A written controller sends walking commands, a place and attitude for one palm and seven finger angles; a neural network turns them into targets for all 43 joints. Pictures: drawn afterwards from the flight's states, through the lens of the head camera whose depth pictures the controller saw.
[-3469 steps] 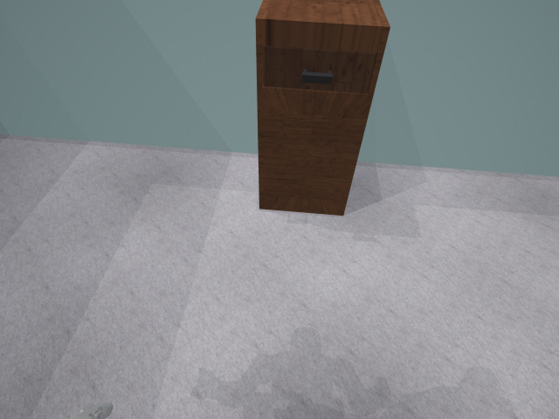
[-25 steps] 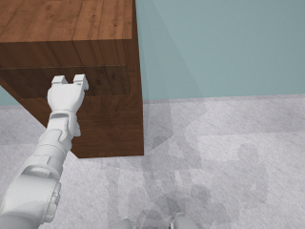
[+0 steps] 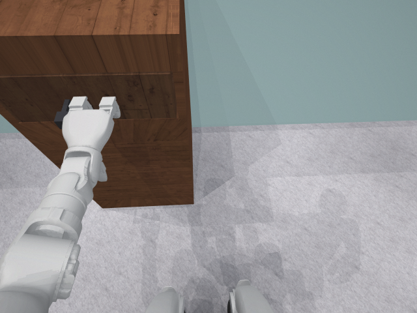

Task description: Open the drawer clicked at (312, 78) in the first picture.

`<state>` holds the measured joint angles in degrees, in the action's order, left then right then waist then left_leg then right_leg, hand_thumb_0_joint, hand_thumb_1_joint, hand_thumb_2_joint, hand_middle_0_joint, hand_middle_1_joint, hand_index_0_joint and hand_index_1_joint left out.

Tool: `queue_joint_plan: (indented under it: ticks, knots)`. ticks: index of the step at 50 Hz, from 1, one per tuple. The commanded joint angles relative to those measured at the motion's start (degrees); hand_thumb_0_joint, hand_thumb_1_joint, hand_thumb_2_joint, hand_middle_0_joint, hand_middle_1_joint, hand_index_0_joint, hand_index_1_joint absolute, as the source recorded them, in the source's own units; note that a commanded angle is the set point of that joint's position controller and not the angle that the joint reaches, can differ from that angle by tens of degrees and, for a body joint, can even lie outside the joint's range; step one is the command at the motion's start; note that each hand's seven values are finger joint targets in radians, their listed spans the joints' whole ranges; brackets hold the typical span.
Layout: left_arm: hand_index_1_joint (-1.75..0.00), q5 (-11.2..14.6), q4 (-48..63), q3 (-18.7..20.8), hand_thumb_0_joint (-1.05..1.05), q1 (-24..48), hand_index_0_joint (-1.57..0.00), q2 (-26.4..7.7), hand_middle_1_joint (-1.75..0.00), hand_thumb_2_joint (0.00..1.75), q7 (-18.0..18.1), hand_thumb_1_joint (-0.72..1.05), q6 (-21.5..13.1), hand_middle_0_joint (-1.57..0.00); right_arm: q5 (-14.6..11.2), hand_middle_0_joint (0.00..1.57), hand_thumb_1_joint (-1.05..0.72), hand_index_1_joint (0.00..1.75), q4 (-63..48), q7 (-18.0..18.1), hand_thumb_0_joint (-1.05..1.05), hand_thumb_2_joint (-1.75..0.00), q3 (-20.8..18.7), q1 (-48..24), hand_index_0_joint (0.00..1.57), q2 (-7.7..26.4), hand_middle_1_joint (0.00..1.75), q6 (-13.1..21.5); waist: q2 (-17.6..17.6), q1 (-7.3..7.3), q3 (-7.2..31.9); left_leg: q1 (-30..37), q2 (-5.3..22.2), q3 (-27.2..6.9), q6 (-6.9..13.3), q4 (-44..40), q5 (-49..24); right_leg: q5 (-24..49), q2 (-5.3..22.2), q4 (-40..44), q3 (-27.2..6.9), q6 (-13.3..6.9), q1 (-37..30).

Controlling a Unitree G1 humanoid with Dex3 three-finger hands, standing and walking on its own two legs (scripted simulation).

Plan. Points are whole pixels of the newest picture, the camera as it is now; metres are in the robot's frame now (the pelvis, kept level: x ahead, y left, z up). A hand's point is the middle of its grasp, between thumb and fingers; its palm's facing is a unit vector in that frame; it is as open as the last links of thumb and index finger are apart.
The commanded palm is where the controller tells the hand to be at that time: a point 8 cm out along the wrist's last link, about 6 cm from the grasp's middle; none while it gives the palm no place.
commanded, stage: lower the fingers behind the handle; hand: left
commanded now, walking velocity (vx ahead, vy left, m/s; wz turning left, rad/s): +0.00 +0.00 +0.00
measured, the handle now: (85, 111) +0.52 +0.26 +0.02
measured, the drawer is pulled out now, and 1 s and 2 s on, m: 0.00 0.01 0.11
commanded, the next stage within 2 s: close the thumb around the handle in 0.18 s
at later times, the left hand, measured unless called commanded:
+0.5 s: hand (98, 138) +0.46 +0.23 +0.00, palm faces -0.01 -0.01 -1.00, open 12.4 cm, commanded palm +0.44 +0.24 +0.06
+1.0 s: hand (98, 142) +0.45 +0.23 +0.00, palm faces -0.01 -0.02 -1.00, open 6.0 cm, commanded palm +0.43 +0.23 +0.06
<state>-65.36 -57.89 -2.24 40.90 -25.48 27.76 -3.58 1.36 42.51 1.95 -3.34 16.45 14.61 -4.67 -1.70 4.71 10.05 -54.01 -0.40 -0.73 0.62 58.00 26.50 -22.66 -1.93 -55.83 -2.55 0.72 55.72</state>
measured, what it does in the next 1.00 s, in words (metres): stands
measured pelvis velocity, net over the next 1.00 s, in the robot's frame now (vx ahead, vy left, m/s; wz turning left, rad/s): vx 0.02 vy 0.00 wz -0.02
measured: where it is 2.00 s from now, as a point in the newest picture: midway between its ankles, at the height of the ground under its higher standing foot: outside the picture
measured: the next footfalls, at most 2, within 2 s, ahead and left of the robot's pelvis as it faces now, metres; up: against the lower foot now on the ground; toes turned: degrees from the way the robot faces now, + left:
none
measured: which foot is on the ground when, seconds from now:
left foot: down 0.00-1.00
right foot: down 0.00-1.00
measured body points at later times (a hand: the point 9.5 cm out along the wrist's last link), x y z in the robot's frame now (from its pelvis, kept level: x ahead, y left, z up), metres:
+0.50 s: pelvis +0.00 +0.00 +0.00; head +0.11 +0.01 +0.44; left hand +0.46 +0.23 +0.06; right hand +0.05 -0.28 -0.12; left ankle +0.00 +0.11 -0.67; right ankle +0.03 -0.13 -0.67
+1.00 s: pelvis +0.02 +0.00 +0.01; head +0.11 +0.00 +0.45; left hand +0.45 +0.22 +0.06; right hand +0.07 -0.27 -0.12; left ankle +0.00 +0.11 -0.67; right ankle +0.03 -0.13 -0.67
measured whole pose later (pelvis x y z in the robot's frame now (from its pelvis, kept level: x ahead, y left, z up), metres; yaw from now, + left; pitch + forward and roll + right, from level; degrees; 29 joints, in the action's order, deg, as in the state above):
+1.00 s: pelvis +0.02 +0.00 +0.01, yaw -1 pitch +21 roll -1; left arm -64.7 -54.1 -1.3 35.2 -24.5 25.5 -4.3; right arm 1.2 41.2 2.0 -3.0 16.0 14.1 -5.7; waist -1.4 4.3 10.0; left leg -48.2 0.0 0.4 1.0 54.4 26.6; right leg -22.4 -2.2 -52.3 -3.7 1.0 50.3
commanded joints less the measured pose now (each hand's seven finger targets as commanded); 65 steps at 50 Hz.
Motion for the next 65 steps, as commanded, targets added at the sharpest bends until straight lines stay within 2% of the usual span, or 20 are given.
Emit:
queue_joint_plan:
  ticks: [1, 5, 9, 10, 14, 17, 18, 20, 23, 26, 32, 34, 39, 45, 49, 51, 54, 58, 62, 65]
  knots:
    - [-1.2, 1.6, 6.26, 4.89, 0.0, 24.78, -0.3, -16.19, -1.2, 0.3, 0.88, -0.5, 5.59, -0.3, -0.06, 0.2, -0.9, 0.3, -3.39, 0.84, 0.0, -0.9, -2.67, 6.22, 0.2, 9.63, 0.3, 0.36, -1.1, 1.12, 24.9, 17.45, -0.69, 0.99, 0.84, -8.06, -18.14, 14.37, -0.88, 8.29, 2.68, -2.83, -15.43]
    - [-1.2, 2.33, 4.28, 4.02, 0.0, 23.19, -0.3, -16.47, -1.2, 0.3, -2.22, -0.5, 6.35, -0.3, -0.57, 0.2, -0.9, 0.3, -4.15, 1.49, 0.0, -0.9, -1.8, 5.9, 0.2, 9.24, 0.3, -0.18, 1.79, 1.19, 21.78, 15.83, -0.82, 1.53, 1.37, -9.27, -16.23, 14.4, -0.73, 9.67, 2.32, -2.4, -18.01]
    - [-1.2, 2.3, 4.42, 4.41, 0.0, 19.53, -0.3, -16.69, -1.2, 0.3, -4.52, -0.5, 3.72, -0.3, -0.48, 0.2, -0.9, 0.3, -4.99, 2.01, 0.0, -0.9, -1.46, 5.41, 0.2, 9.01, 0.3, 0.03, 1.1, 0.05, 20.33, 15.09, -0.87, 1.85, 1.49, -9.33, -15.32, 13.97, -0.54, 9.77, 1.9, -2.56, -17.96]
    - [-1.2, 2.1, 4.59, 4.0, 0.0, 19.6, -0.3, -16.26, -1.2, 0.3, -4.76, -0.5, 2.98, -0.3, -0.56, 0.2, -0.9, 0.3, -5.23, 2.2, 0.0, -0.9, -1.46, 5.52, 0.2, 8.87, 0.3, 0.11, 1.85, 0.52, 19.38, 14.67, -0.79, 1.81, 1.55, -9.28, -14.98, 13.89, -0.52, 9.87, 1.83, -2.52, -17.59]
    - [-1.2, 2.0, 6.27, 4.99, 0.0, 17.16, -0.3, -16.46, -1.2, 0.3, -4.68, -0.5, -0.1, -0.3, -0.42, 0.2, -0.9, 0.3, -5.69, 2.28, 0.0, -0.9, -1.64, 5.53, 0.2, 8.68, 0.3, 0.62, 1.96, -0.27, 19.38, 13.39, -0.8, 1.95, 1.47, -8.38, -15.29, 14.41, -0.44, 9.09, 1.59, -2.56, -17.28]
    - [-1.22, 1.61, 7.46, 6.11, 0.0, 17.1, -0.31, -17.47, -1.22, 0.37, -3.45, -0.33, -1.38, -0.31, -0.36, 0.2, -0.9, 0.3, -5.51, 2.0, 0.0, -0.9, -1.98, 6.01, 0.2, 8.67, 0.3, 0.79, 0.33, -0.59, 21.15, 13.61, -0.88, 1.78, 1.28, -7.68, -16.27, 14.85, -0.53, 8.15, 1.49, -2.79, -16.69]
    - [-1.22, 1.75, 7.4, 5.33, 0.0, 16.52, -0.32, -15.79, -1.22, 0.4, -3.03, -0.28, -1.31, -0.32, -0.36, 0.2, -0.9, 0.3, -5.45, 1.86, 0.0, -0.9, -2.21, 6.24, 0.2, 8.53, 0.3, 0.9, 0.25, -0.42, 21.36, 14.11, -0.79, 1.75, 1.18, -7.54, -16.96, 15.31, -0.64, 7.96, 1.77, -2.84, -16.37]
    - [-1.24, 1.56, 7.35, 6.02, 0.0, 17.31, -0.32, -16.79, -1.24, 0.44, -2.01, -0.16, -0.9, -0.32, -0.37, 0.2, -0.9, 0.3, -5.18, 1.62, 0.0, -0.9, -2.33, 6.32, 0.2, 8.85, 0.3, 0.85, 0.79, -0.25, 21.32, 13.95, -0.73, 1.56, 1.07, -7.44, -17.14, 15.1, -0.67, 7.89, 1.86, -2.8, -15.85]
    - [-1.25, 1.33, 8.0, 6.83, 0.0, 17.61, -0.34, -17.62, -1.25, 0.52, -0.67, 0.0, 0.3, -0.34, -0.26, 0.2, -0.9, 0.3, -4.65, 1.19, 0.0, -0.9, -2.66, 6.49, 0.2, 9.09, 0.3, 0.54, -1.64, -0.84, 24.04, 16.1, -0.75, 1.65, 0.8, -7.22, -19.75, 16.75, -0.88, 7.31, 2.04, -3.04, -16.13]
    - [-1.27, 1.64, 8.57, 6.5, 0.0, 18.04, -0.35, -16.14, -1.27, 0.59, 0.06, 0.17, 1.8, -0.35, 0.04, 0.2, -0.9, 0.3, -4.35, 0.84, 0.0, -0.9, -2.94, 6.64, 0.2, 9.1, 0.3, 0.2, -1.83, -0.72, 25.87, 18.04, -0.61, 1.5, 0.57, -7.2, -23.33, 19.34, -1.0, 7.16, 2.53, -3.06, -17.24]
    - [-1.31, 2.37, 9.44, 6.09, 0.0, 14.74, -0.37, -15.25, -1.31, 0.73, -0.83, 0.51, 3.38, -0.37, -0.16, 0.2, -0.9, 0.3, -4.92, 0.81, 0.0, -0.9, -2.77, 5.69, 0.2, 8.95, 0.3, -0.57, -0.33, -1.46, 25.1, 19.55, -0.54, 1.87, 0.71, -8.49, -24.92, 21.59, -1.11, 8.3, 2.51, -2.86, -20.32]
    - [-1.32, 2.34, 9.18, 5.23, 0.0, 12.7, -0.38, -14.28, -1.32, 0.78, -1.45, 0.62, 3.42, -0.38, -0.34, 0.2, -0.9, 0.3, -5.26, 0.92, 0.0, -0.9, -2.55, 4.99, 0.2, 8.8, 0.3, -0.61, 0.11, -1.57, 22.56, 18.89, -0.64, 2.11, 0.77, -9.28, -23.6, 21.12, -1.04, 9.18, 2.4, -2.85, -20.74]
    - [-1.35, 1.98, 9.66, 5.64, 0.0, 10.2, -0.4, -14.18, -1.35, 0.9, -2.14, 0.9, 1.79, -0.4, -0.28, 0.2, -0.9, 0.3, -5.63, 1.19, 0.0, -0.9, -2.53, 4.56, 0.2, 8.64, 0.3, -0.38, 1.47, -1.95, 20.78, 18.35, -0.63, 2.18, 0.96, -9.48, -22.62, 20.67, -0.97, 9.61, 2.02, -2.91, -20.76]
    - [-1.35, 1.36, 12.31, 5.86, 0.0, 11.9, -0.4, -14.06, -1.35, 0.9, -0.84, 0.9, -0.04, -0.4, -0.15, 0.2, -0.9, 0.3, -5.35, 1.0, 0.0, -0.9, -2.95, 4.56, 0.2, 8.43, 0.3, 0.09, -0.68, -1.64, 21.46, 19.47, -0.38, 1.72, 0.52, -9.05, -23.63, 20.25, -1.02, 8.75, 2.24, -3.15, -18.85]
    - [-1.35, 1.32, 11.33, 6.67, 0.0, 12.54, -0.4, -15.17, -1.35, 0.9, 0.29, 0.9, 0.85, -0.4, 0.0, 0.2, -0.9, 0.3, -4.84, 0.87, 0.0, -0.9, -2.9, 4.46, 0.2, 8.62, 0.3, 0.09, -0.25, -1.58, 21.99, 19.03, -0.52, 1.71, 0.56, -8.57, -23.93, 20.62, -1.01, 8.38, 2.28, -3.07, -18.97]
    - [-1.35, 1.32, 11.99, 6.54, 0.0, 14.35, -0.4, -15.04, -1.35, 0.9, 0.48, 0.9, 1.21, -0.4, 0.08, 0.2, -0.9, 0.3, -4.51, 0.71, 0.0, -0.9, -3.05, 4.52, 0.2, 8.66, 0.3, 0.03, -2.02, -1.46, 22.84, 19.88, -0.5, 1.52, 0.36, -8.53, -25.12, 21.05, -1.01, 8.13, 2.44, -3.29, -18.78]
    - [-1.35, 0.98, 11.69, 4.54, 0.0, 14.27, -0.4, -12.3, -1.35, 0.9, 0.83, 0.9, 1.93, -0.4, 0.07, 0.2, -0.9, 0.3, -4.62, 0.63, 0.0, -0.9, -3.25, 4.55, 0.2, 8.35, 0.3, -0.04, -1.79, -1.01, 23.94, 21.3, -0.36, 1.53, 0.2, -8.07, -26.87, 21.74, -1.13, 8.03, 2.72, -3.11, -18.05]
    - [-1.35, 2.13, 13.0, 5.16, 0.0, 8.69, -0.4, -11.51, -1.35, 0.9, 0.3, 0.9, 2.5, -0.4, -0.19, 0.2, -0.9, 0.3, -5.34, 0.33, 0.0, -0.9, -3.31, 4.01, 0.2, 8.26, 0.3, -0.35, -1.53, -2.81, 24.95, 22.83, -0.35, 1.72, 0.1, -9.02, -28.19, 23.17, -1.34, 8.42, 2.68, -3.28, -20.82]
    - [-1.35, 2.39, 13.76, 4.14, 0.0, 6.23, -0.4, -10.58, -1.35, 0.9, -0.72, 0.9, 2.4, -0.4, -0.47, 0.2, -0.9, 0.3, -6.11, 0.68, 0.0, -0.9, -3.04, 3.13, 0.2, 8.02, 0.3, -0.37, 0.28, -2.69, 22.84, 21.43, -0.47, 2.06, 0.5, -10.09, -25.93, 23.15, -1.21, 9.35, 2.37, -3.13, -22.58]
    - [-1.35, 2.95, 16.91, 4.2, 0.0, 1.06, -0.4, -9.33, -1.35, 0.9, -0.8, 0.9, 1.95, -0.4, -0.59, 0.2, -0.9, 0.3, -6.96, 0.71, 0.0, -0.9, -3.17, 2.34, 0.2, 7.66, 0.3, -0.07, 0.27, -3.8, 23.1, 22.68, -0.5, 2.46, 0.56, -10.72, -27.66, 25.15, -1.2, 10.03, 2.14, -3.21, -24.89]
